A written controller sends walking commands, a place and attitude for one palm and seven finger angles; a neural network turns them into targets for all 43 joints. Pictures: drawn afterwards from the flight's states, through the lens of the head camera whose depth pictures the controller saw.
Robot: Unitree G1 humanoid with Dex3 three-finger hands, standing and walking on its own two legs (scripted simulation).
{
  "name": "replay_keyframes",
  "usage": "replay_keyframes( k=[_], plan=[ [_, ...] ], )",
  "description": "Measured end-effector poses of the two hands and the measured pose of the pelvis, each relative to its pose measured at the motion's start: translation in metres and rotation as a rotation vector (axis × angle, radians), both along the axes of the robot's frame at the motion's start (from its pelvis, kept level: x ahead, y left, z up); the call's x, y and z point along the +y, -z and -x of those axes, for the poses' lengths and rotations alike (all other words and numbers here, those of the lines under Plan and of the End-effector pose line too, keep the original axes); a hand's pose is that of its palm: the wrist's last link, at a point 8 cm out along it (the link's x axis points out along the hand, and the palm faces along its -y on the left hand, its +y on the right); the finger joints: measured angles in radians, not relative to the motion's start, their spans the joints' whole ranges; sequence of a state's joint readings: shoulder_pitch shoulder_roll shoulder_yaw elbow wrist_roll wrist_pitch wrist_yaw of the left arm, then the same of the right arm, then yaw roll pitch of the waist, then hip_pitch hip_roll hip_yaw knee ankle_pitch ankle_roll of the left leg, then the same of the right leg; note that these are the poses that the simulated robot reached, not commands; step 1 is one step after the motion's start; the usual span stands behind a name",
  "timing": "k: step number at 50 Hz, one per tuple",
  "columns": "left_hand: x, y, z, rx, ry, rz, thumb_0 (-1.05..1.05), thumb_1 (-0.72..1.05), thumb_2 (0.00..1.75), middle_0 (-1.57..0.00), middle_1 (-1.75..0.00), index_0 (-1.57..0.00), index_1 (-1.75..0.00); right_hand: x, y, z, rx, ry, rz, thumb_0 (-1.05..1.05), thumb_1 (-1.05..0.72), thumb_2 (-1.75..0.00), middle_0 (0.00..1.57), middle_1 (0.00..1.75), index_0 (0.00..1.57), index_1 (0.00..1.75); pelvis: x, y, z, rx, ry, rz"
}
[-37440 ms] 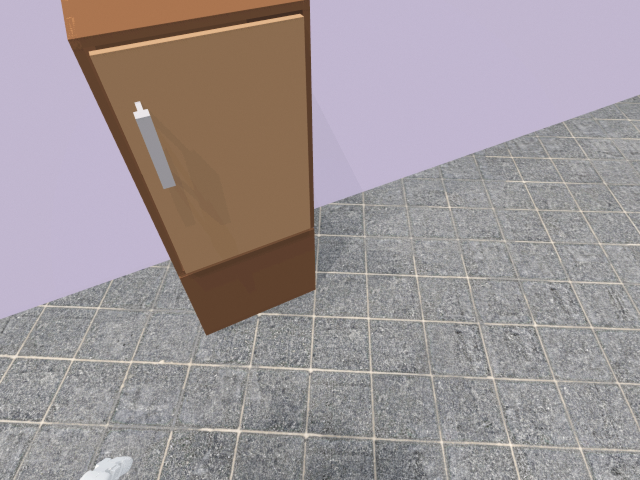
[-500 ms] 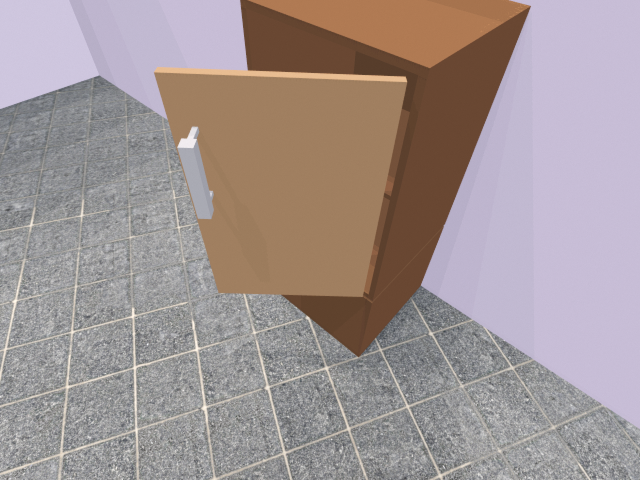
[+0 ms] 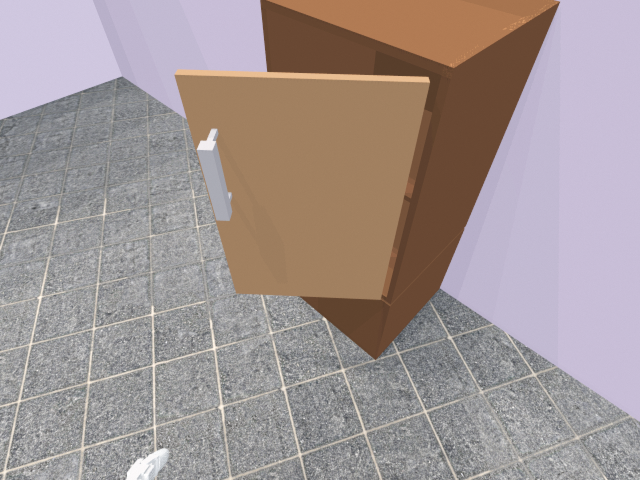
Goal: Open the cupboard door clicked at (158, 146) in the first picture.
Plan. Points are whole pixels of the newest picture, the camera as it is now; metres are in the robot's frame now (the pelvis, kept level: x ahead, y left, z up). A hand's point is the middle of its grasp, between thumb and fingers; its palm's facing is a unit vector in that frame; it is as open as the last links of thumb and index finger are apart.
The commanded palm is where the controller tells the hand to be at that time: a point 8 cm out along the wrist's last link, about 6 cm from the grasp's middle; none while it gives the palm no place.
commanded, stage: raise the hand with hooked fingers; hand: left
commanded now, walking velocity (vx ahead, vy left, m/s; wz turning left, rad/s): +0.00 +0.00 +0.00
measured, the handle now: (219, 175) +0.58 +0.22 +0.03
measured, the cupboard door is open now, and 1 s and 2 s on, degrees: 41 41 41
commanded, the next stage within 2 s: move the hooked fingers beside the handle in 2.00 s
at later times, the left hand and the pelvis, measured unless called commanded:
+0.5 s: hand (146, 477) +0.13 +0.20 -0.01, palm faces +0.07 -1.00 -0.07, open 9.7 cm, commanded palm +0.13 +0.26 -0.02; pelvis -0.07 -0.02 -0.09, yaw +4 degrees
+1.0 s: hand (122, 416) +0.19 +0.25 +0.00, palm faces -0.03 -1.00 -0.04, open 12.7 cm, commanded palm +0.17 +0.31 +0.02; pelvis -0.06 +0.02 -0.05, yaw +2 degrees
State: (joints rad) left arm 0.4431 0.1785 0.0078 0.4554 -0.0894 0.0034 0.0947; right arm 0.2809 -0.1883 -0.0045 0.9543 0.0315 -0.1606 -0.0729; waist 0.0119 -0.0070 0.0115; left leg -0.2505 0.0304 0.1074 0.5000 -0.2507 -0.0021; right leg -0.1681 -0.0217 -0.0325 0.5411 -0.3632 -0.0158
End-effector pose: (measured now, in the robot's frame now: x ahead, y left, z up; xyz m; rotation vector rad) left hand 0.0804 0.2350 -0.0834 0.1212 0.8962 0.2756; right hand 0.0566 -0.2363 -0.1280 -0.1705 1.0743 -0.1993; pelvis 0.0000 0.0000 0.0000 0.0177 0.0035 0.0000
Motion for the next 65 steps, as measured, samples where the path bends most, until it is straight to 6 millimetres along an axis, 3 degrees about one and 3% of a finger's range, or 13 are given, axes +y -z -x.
replay_keyframes(
  k=[4,7,9,11,16,20,25,31,34,39,48,57,65],
  plan=[
    [-0.002,-0.077,-0.075,-0.496,0.027,-0.014,0.01,0.85,0.87,-0.20,-0.33,-0.21,-0.33,-0.004,-0.007,-0.034,-0.208,-0.025,0.005,0.01,-0.91,-0.90,0.20,0.30,0.21,0.30,0.002,0.007,0.011,0.030,-0.039,0.000],
    [-0.008,-0.103,-0.100,-0.765,0.121,0.018,0.00,0.80,0.85,-0.20,-0.36,-0.21,-0.36,-0.009,-0.015,-0.058,-0.331,-0.058,0.014,0.01,-0.91,-0.90,0.20,0.30,0.21,0.30,-0.003,0.019,0.023,0.090,-0.035,0.000],
    [-0.013,-0.099,-0.098,-0.872,0.201,0.062,0.00,0.76,0.83,-0.20,-0.39,-0.21,-0.39,-0.013,-0.021,-0.072,-0.396,-0.092,0.026,0.01,-0.91,-0.90,0.20,0.30,0.21,0.30,-0.007,0.030,0.032,0.124,-0.028,-0.002],
    [-0.015,-0.081,-0.084,-0.893,0.271,0.102,0.00,0.72,0.81,-0.21,-0.41,-0.21,-0.41,-0.018,-0.024,-0.083,-0.448,-0.131,0.044,0.01,-0.91,-0.90,0.20,0.30,0.21,0.30,-0.011,0.042,0.041,0.147,-0.029,0.001],
    [0.000,-0.023,-0.025,-0.743,0.224,0.149,0.00,0.61,0.77,-0.22,-0.48,-0.23,-0.49,-0.026,-0.024,-0.103,-0.534,-0.202,0.097,0.01,-0.91,-0.90,0.20,0.30,0.21,0.30,-0.017,0.068,0.057,0.177,-0.043,0.019],
    [0.021,-0.030,-0.001,-0.823,0.136,0.050,0.01,0.51,0.73,-0.23,-0.54,-0.23,-0.55,-0.018,-0.013,-0.104,-0.544,-0.243,0.115,0.01,-0.91,-0.90,0.19,0.30,0.20,0.30,-0.018,0.082,0.065,0.181,-0.061,0.051],
    [0.021,-0.070,-0.025,-1.037,0.255,0.003,0.01,0.39,0.68,-0.23,-0.62,-0.24,-0.62,0.003,0.011,-0.084,-0.498,-0.261,0.071,0.02,-0.91,-0.90,0.19,0.30,0.20,0.30,-0.017,0.089,0.074,0.169,-0.074,0.082],
    [0.015,-0.064,-0.077,-0.815,0.407,0.141,0.00,0.25,0.62,-0.24,-0.71,-0.25,-0.71,0.018,0.023,-0.039,-0.392,-0.169,0.006,0.02,-0.90,-0.90,0.20,0.30,0.21,0.30,-0.009,0.077,0.077,0.165,-0.057,0.075],
    [0.028,-0.065,-0.082,-0.752,0.316,0.157,0.00,0.19,0.59,-0.25,-0.75,-0.26,-0.75,0.016,0.019,-0.018,-0.343,-0.112,0.007,0.02,-0.90,-0.90,0.20,0.30,0.21,0.30,-0.003,0.067,0.071,0.166,-0.038,0.063],
    [0.058,-0.088,-0.074,-0.854,0.195,0.035,0.00,0.07,0.54,-0.26,-0.83,-0.26,-0.83,0.006,0.014,-0.001,-0.278,-0.100,0.045,0.02,-0.90,-0.90,0.20,0.30,0.21,0.30,0.005,0.058,0.062,0.172,-0.031,0.059],
    [0.068,-0.078,-0.083,-0.824,0.308,0.097,0.00,-0.14,0.45,-0.27,-0.96,-0.28,-0.96,-0.001,0.001,-0.027,-0.306,-0.139,0.117,0.02,-0.91,-0.90,0.20,0.30,0.21,0.30,0.017,0.057,0.058,0.173,-0.046,0.073],
    [0.095,-0.118,-0.095,-0.936,0.246,0.031,-0.01,-0.35,0.36,-0.29,-1.10,-0.30,-1.10,0.025,-0.028,-0.068,-0.443,-0.194,0.083,0.02,-0.91,-0.90,0.20,0.30,0.21,0.30,0.021,0.046,0.051,0.144,-0.050,0.073],
    [0.108,-0.113,-0.100,-0.820,0.251,0.080,-0.01,-0.47,0.31,-0.29,-1.17,-0.30,-1.17,0.037,-0.029,-0.077,-0.435,-0.225,0.051,0.02,-0.90,-0.90,0.20,0.30,0.21,0.30,0.021,0.040,0.050,0.131,-0.057,0.074]
  ],
)
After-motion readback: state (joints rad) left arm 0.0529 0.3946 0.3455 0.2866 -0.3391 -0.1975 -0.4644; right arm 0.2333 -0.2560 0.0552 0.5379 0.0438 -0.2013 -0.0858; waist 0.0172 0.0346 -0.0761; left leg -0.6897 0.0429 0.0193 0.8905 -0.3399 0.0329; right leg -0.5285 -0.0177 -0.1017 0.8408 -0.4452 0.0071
